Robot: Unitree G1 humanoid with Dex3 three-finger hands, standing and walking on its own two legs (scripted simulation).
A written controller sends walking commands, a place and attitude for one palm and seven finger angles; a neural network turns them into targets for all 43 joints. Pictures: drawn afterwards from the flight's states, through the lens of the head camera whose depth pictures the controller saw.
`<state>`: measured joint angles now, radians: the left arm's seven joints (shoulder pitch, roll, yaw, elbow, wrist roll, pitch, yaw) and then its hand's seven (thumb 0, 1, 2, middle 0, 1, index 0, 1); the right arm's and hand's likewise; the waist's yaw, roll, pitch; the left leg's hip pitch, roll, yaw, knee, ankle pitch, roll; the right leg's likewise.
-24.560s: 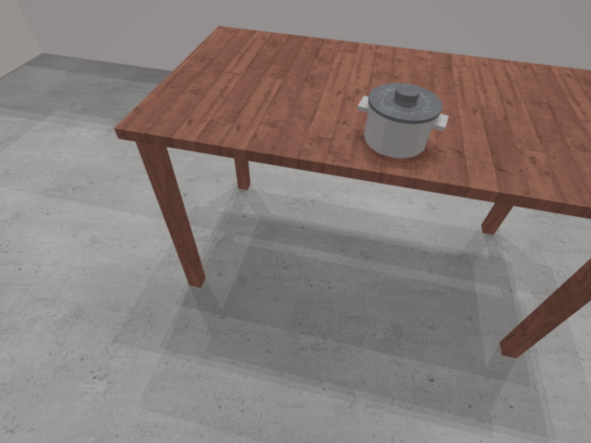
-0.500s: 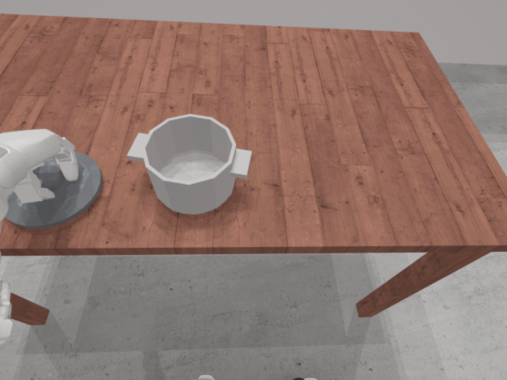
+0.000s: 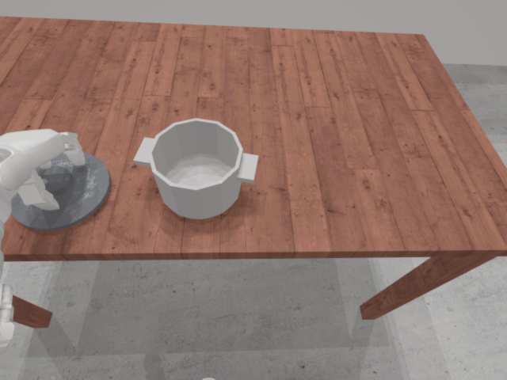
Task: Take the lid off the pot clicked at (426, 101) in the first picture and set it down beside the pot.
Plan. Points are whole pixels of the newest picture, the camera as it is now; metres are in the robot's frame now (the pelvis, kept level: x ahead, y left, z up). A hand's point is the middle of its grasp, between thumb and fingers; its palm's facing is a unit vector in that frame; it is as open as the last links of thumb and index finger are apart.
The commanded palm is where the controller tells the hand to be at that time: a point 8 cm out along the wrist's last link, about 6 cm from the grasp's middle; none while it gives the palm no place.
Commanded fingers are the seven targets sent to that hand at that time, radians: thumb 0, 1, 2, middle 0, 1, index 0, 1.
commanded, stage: open the fingers wide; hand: left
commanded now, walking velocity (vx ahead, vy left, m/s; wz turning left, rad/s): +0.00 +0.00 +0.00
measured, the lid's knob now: (55, 181) +0.42 +0.34 +0.02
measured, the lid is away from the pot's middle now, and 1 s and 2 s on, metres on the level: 0.24 0.24 0.24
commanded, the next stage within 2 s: raise the empty hand in 0.20 s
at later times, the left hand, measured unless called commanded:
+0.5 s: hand (40, 172) +0.41 +0.34 +0.07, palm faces -0.43 -0.10 -0.90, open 11.0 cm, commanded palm +0.42 +0.33 +0.14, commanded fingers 0.00 0.03 0.56 -0.32 -0.91 -0.32 -0.91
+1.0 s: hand (18, 149) +0.41 +0.34 +0.12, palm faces -0.38 -0.10 -0.92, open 11.0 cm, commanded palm +0.42 +0.33 +0.19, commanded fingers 0.00 0.03 0.56 -0.32 -0.91 -0.32 -0.91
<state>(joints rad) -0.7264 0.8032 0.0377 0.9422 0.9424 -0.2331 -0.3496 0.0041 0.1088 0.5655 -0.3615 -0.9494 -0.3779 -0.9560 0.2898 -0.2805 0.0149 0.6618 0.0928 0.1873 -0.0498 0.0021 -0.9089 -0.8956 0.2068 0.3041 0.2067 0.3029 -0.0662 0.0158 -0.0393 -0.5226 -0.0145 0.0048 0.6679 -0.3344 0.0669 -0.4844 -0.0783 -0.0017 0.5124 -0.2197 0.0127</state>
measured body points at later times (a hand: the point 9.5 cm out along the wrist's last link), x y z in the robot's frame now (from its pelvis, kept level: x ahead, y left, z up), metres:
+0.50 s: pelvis +0.00 +0.00 +0.00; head +0.07 +0.02 +0.45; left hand +0.42 +0.34 +0.12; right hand +0.07 -0.27 -0.11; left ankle -0.01 +0.07 -0.72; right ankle +0.01 -0.20 -0.72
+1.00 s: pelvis +0.00 -0.01 +0.01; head +0.06 +0.00 +0.46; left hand +0.42 +0.34 +0.17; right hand +0.09 -0.27 -0.11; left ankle -0.01 +0.07 -0.72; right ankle +0.01 -0.20 -0.72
